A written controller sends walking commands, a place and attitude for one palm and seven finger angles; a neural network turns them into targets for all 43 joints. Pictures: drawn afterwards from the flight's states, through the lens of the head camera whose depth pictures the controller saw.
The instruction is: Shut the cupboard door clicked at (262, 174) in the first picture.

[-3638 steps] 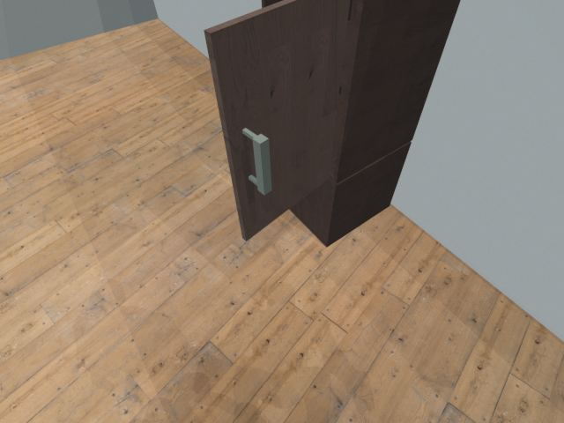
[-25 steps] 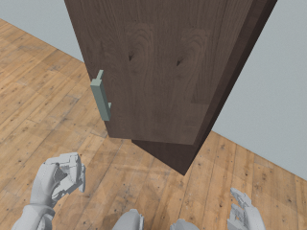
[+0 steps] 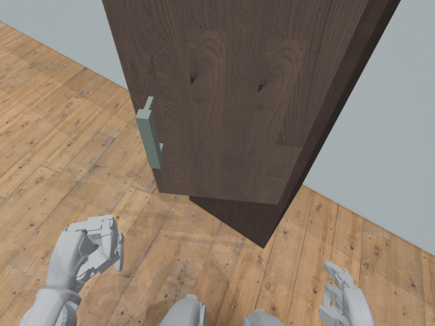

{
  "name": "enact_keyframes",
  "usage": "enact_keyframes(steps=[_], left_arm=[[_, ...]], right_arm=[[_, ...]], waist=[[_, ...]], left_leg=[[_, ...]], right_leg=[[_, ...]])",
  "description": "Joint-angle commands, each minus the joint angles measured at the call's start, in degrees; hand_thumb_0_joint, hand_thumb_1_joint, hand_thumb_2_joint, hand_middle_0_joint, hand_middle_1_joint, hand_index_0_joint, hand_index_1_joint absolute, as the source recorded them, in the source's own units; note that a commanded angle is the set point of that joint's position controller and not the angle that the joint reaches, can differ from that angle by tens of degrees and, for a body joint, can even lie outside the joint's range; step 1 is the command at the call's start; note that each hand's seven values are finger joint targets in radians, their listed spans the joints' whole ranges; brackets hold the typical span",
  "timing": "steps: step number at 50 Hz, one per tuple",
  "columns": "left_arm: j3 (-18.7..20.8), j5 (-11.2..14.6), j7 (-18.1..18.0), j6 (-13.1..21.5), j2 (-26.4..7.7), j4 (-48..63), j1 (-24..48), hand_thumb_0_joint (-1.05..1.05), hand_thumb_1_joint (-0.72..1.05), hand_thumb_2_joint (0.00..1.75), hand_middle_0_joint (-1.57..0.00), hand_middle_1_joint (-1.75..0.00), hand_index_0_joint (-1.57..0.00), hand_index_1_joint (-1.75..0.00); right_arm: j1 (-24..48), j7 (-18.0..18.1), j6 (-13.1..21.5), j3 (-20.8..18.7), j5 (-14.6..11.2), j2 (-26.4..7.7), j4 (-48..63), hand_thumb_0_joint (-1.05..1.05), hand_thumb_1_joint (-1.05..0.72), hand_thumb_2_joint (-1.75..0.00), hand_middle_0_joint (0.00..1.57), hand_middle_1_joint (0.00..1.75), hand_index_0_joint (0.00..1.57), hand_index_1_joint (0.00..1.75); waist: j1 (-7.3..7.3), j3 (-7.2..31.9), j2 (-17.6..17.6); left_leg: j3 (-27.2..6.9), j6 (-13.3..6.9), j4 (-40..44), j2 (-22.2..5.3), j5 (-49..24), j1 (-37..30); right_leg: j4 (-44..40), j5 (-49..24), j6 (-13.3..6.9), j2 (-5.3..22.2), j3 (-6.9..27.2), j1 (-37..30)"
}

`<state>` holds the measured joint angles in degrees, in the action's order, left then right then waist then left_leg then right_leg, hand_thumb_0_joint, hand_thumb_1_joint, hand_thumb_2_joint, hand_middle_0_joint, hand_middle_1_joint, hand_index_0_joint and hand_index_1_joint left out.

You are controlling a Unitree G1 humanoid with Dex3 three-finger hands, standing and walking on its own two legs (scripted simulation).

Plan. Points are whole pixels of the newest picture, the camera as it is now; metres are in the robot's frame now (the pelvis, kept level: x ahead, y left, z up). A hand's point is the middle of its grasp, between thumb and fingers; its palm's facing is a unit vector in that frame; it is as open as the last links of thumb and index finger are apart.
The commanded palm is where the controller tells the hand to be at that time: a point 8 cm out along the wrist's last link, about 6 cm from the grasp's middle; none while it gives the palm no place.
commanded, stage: bring the fist close to the handle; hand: left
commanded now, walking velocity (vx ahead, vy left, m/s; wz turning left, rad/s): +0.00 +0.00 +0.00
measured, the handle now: (153, 134) +0.48 +0.18 +0.05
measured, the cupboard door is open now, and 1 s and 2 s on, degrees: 29 29 22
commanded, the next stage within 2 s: push the door shut along its arc in 1.30 s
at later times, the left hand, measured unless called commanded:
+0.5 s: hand (146, 209) +0.30 +0.15 +0.05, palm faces -0.06 -1.00 -0.03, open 3.1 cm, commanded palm +0.29 +0.21 +0.06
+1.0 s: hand (163, 173) +0.38 +0.14 +0.06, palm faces -0.04 -1.00 -0.02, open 3.1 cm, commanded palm +0.35 +0.19 +0.06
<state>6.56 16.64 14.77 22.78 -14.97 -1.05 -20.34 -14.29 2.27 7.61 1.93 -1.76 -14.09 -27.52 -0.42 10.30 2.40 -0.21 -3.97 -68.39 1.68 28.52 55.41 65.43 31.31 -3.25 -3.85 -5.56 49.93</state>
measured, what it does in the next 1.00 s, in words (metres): stands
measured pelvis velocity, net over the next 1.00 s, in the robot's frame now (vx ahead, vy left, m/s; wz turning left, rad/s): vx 0.00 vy -0.01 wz -0.02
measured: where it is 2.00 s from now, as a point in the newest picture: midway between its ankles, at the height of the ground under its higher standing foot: outside the picture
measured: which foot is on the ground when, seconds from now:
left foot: down 0.00-1.00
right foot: down 0.00-1.00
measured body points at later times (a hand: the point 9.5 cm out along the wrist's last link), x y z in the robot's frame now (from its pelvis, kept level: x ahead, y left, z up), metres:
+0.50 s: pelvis +0.00 +0.00 +0.01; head +0.06 +0.01 +0.45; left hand +0.30 +0.21 +0.06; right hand +0.16 -0.24 -0.08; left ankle +0.04 +0.07 -0.64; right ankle +0.01 -0.09 -0.64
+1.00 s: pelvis +0.00 -0.01 +0.01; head +0.07 -0.01 +0.45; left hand +0.37 +0.19 +0.06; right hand +0.12 -0.27 -0.10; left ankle +0.04 +0.07 -0.64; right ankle +0.01 -0.09 -0.64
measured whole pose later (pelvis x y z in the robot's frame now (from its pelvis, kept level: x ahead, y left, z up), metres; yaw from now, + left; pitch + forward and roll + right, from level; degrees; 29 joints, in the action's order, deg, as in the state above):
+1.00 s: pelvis +0.00 -0.01 +0.01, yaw -1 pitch +17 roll -2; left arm 7.3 11.1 7.9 23.6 -13.4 -34.5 17.8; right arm -15.3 0.3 1.9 0.7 -1.6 -14.7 -34.3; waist 2.5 9.6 1.5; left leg 1.4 -3.1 -65.2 1.2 26.9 55.5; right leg 64.2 30.0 -3.9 -4.2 -3.8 51.5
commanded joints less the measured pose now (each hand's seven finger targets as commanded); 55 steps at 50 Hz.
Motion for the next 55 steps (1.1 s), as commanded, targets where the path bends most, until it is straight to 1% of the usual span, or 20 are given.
enact_keyframes(steps=[1, 4, 7, 9, 12, 13, 18, 22, 25, 27, 31, 37, 38, 40, 43, 45, 48, 50, 52, 55], left_arm=[[3.56, 0.95, 0.18, 3.77, -6.2, 10.77, 9.73, 0.0, 0.9, 0.9, -1.3, -1.5, -1.3, -1.5], [1.29, 0.15, -0.4, 3.16, -4.97, 12.12, 12.27, 0.0, 0.9, 0.9, -1.3, -1.5, -1.3, -1.5], [1.49, -0.58, -1.65, 1.59, -5.58, 10.32, 12.7, 0.0, 0.9, 0.9, -1.3, -1.5, -1.3, -1.5], [-0.29, -1.56, -2.48, 1.01, -3.94, 9.67, 13.55, 0.0, 0.9, 0.9, -1.3, -1.5, -1.3, -1.5], [1.51, -2.3, -4.3, 0.47, -5.22, 6.61, 16.15, 0.0, 0.9, 0.9, -1.3, -1.5, -1.3, -1.5], [1.2, -2.59, -4.76, 0.79, -4.52, 6.78, 16.72, 0.0, 0.9, 0.9, -1.3, -1.5, -1.3, -1.5], [-0.87, -3.73, -6.47, 1.92, -3.06, 3.92, 23.99, 0.0, 0.9, 0.9, -1.3, -1.5, -1.3, -1.5], [1.47, -3.83, -6.67, 2.18, -5.0, -0.09, 26.89, 0.0, 0.9, 0.9, -1.3, -1.5, -1.3, -1.5], [-0.61, -4.01, -6.48, 2.49, -3.28, -0.88, 31.81, 0.0, 0.9, 0.9, -1.3, -1.5, -1.3, -1.5], [0.4, -4.0, -6.74, 2.29, -4.18, -2.85, 31.64, 0.0, 0.9, 0.9, -1.3, -1.5, -1.3, -1.5], [0.02, -4.09, -6.69, 2.55, -3.49, -7.46, 37.53, 0.0, 0.9, 0.9, -1.3, -1.5, -1.3, -1.5], [3.2, -4.27, -6.82, 3.94, -6.52, -12.73, 43.74, 0.0, 0.9, 0.9, -1.3, -1.5, -1.3, -1.5], [1.77, -4.34, -6.71, 4.2, -4.88, -13.38, 45.46, 0.0, 0.9, 0.9, -1.3, -1.5, -1.3, -1.5], [2.67, -4.23, -6.61, 4.21, -5.62, -16.75, 47.25, 0.0, 0.9, 0.9, -1.3, -1.5, -1.3, -1.5], [1.58, -4.88, -6.71, 4.78, -5.27, -18.83, 54.04, 0.0, 0.9, 0.9, -1.3, -1.5, -1.3, -1.5], [2.25, -4.78, -6.93, 4.94, -5.55, -21.25, 56.01, 0.0, 0.9, 0.9, -1.3, -1.5, -1.3, -1.5], [5.59, -4.52, -6.94, 5.12, -7.61, -22.63, 50.5, 0.0, 0.9, 0.9, -1.3, -1.5, -1.3, -1.5], [4.9, -4.53, -6.52, 5.35, -7.32, -22.69, 51.42, 0.0, 0.9, 0.9, -1.3, -1.5, -1.3, -1.5], [6.45, -4.5, -6.38, 5.58, -8.75, -22.59, 49.55, 0.0, 0.9, 0.9, -1.3, -1.5, -1.3, -1.5], [5.1, -3.99, -5.83, 6.32, -7.1, -21.2, 49.15, 0.0, 0.9, 0.9, -1.3, -1.5, -1.3, -1.5]], right_arm=[[1.96, 0.56, 3.12, -3.46, -0.34, -8.15, 7.95, 0.0, -0.9, -0.9, 0.2, 0.3, 0.2, 0.3], [1.84, 0.35, 3.24, -3.55, -0.5, -8.17, 7.81, 0.0, -0.9, -0.9, 0.2, 0.3, 0.2, 0.3], [1.24, 0.17, 2.7, -3.47, -0.44, -8.44, 7.52, 0.0, -0.9, -0.9, 0.2, 0.3, 0.2, 0.3], [1.83, -0.16, 2.28, -3.35, -0.45, -8.0, 7.76, 0.0, -0.9, -0.9, 0.2, 0.3, 0.2, 0.3], [1.67, -0.24, 1.39, -3.34, -0.28, -8.23, 7.3, 0.0, -0.9, -0.9, 0.2, 0.3, 0.2, 0.3], [1.94, -0.43, 1.21, -3.36, -0.28, -7.96, 7.44, 0.0, -0.9, -0.9, 0.2, 0.3, 0.2, 0.3], [1.82, -0.77, 0.7, -3.43, -0.05, -8.11, 6.13, 0.0, -0.9, -0.9, 0.2, 0.3, 0.2, 0.3], [1.11, -0.77, 0.01, -3.61, -0.06, -8.35, 5.15, 0.0, -0.9, -0.9, 0.2, 0.3, 0.2, 0.3], [1.16, -1.02, -0.27, -3.69, -0.19, -8.13, 4.38, 0.0, -0.9, -0.9, 0.2, 0.3, 0.2, 0.3], [0.51, -1.06, -0.65, -3.76, -0.15, -8.5, 4.08, 0.0, -0.9, -0.9, 0.2, 0.3, 0.2, 0.3], [0.38, -1.11, -1.33, -3.78, -0.25, -8.19, 3.04, 0.0, -0.9, -0.9, 0.2, 0.3, 0.2, 0.3], [-0.44, -1.14, -2.23, -3.96, -0.2, -8.62, 1.99, 0.0, -0.9, -0.9, 0.2, 0.3, 0.2, 0.3], [-0.31, -1.28, -2.31, -3.87, -0.15, -8.26, 1.77, 0.0, -0.9, -0.9, 0.2, 0.3, 0.2, 0.3], [-0.8, -1.32, -2.6, -4.0, -0.25, -8.36, 1.07, 0.0, -0.9, -0.9, 0.2, 0.3, 0.2, 0.3], [-0.97, -1.31, -2.79, -4.02, -0.27, -8.52, 0.33, 0.0, -0.9, -0.9, 0.2, 0.3, 0.2, 0.3], [-1.66, -1.33, -2.9, -4.17, -0.24, -8.67, -0.1, 0.0, -0.9, -0.9, 0.2, 0.3, 0.2, 0.3], [-2.22, -1.79, -3.43, -4.33, -0.12, -8.7, 0.47, 0.0, -0.9, -0.9, 0.2, 0.3, 0.2, 0.3], [-2.13, -2.01, -3.91, -4.2, -0.21, -8.41, 0.57, 0.0, -0.9, -0.9, 0.2, 0.3, 0.2, 0.3], [-2.5, -2.1, -4.27, -4.36, -0.15, -8.67, 1.02, 0.0, -0.9, -0.9, 0.2, 0.3, 0.2, 0.3], [-2.01, -2.21, -4.55, -4.34, -0.33, -8.29, 1.28, 0.0, -0.9, -0.9, 0.2, 0.3, 0.2, 0.3]], waist=[[1.29, 10.23, 0.91], [1.27, 12.93, 3.13], [1.3, 12.77, 0.9], [1.2, 11.82, 2.05], [1.06, 10.78, -0.06], [0.74, 11.39, 0.82], [1.9, 11.85, 0.49], [1.21, 13.6, -0.53], [1.83, 15.08, 1.57], [1.64, 15.67, 0.43], [2.44, 14.0, -1.11], [2.03, 16.28, -0.82], [2.39, 16.58, -0.15], [2.82, 15.61, -2.43], [3.88, 15.72, -0.06], [3.92, 16.76, -1.94], [1.58, 20.35, -1.7], [2.04, 18.94, -2.13], [1.41, 18.99, -2.42], [1.92, 17.72, -2.84]], left_leg=[[-5.49, 2.32, 10.8, -1.94, -7.23, -10.42], [-6.54, 2.71, 11.91, -2.29, -8.84, -14.38], [-6.99, 2.56, 12.61, -2.35, -9.4, -14.45], [-6.51, 2.73, 13.04, -2.29, -9.82, -14.82], [-6.37, 2.58, 13.26, -2.29, -8.52, -13.39], [-6.12, 2.73, 13.44, -2.25, -9.3, -14.13], [-6.33, 2.67, 13.35, -2.38, -8.62, -15.19], [-5.31, 2.43, 13.0, -2.07, -10.13, -14.32], [-4.9, 2.58, 12.7, -2.15, -12.25, -16.42], [-5.09, 2.57, 12.88, -2.24, -13.4, -16.88], [-3.78, 2.18, 12.18, -1.95, -12.82, -14.6], [-3.29, 2.14, 11.61, -1.89, -13.17, -13.94], [-3.16, 2.11, 11.49, -1.86, -13.76, -14.5], [-2.84, 2.0, 11.03, -1.91, -12.83, -12.9], [-3.08, 2.03, 11.0, -1.98, -11.63, -13.68], [-3.08, 1.93, 10.65, -1.95, -11.71, -13.31], [-2.5, 2.05, 11.02, -1.73, -14.84, -13.86], [-2.06, 1.91, 11.02, -1.65, -14.75, -12.29], [-2.03, 1.83, 11.27, -1.68, -15.39, -12.25], [-1.52, 1.75, 11.4, -1.65, -14.49, -11.72]], right_leg=[[-9.52, -8.04, 0.71, 1.14, 5.05, -3.39], [-8.73, -9.9, 0.58, 1.12, 4.11, -2.68], [-9.12, -10.93, 0.59, 0.96, 3.84, -3.54], [-9.23, -11.22, 0.62, 1.23, 3.66, -3.45], [-9.69, -10.45, 0.59, 1.09, 3.95, -3.88], [-9.5, -10.91, 0.51, 1.25, 3.85, -4.07], [-9.79, -10.44, 0.65, 1.4, 4.04, -2.84], [-10.23, -11.87, 0.59, 1.42, 4.9, -5.51], [-10.11, -13.9, 0.81, 1.76, 4.99, -4.96], [-10.12, -14.88, 0.75, 1.51, 4.87, -5.62], [-10.93, -15.73, 1.21, 1.9, 5.92, -6.46], [-10.73, -16.56, 1.21, 2.0, 6.96, -7.77], [-10.67, -17.49, 1.35, 2.19, 6.98, -7.55], [-11.27, -17.07, 1.69, 2.22, 7.57, -7.62], [-11.17, -15.55, 1.64, 2.23, 7.58, -5.5], [-11.37, -15.75, 1.79, 2.23, 7.82, -6.07], [-10.84, -19.58, 1.69, 2.3, 7.98, -9.74], [-11.08, -20.45, 2.06, 2.49, 8.61, -10.49], [-11.03, -21.26, 1.97, 2.3, 8.66, -11.29], [-11.82, -21.07, 2.35, 2.66, 9.38, -11.59]])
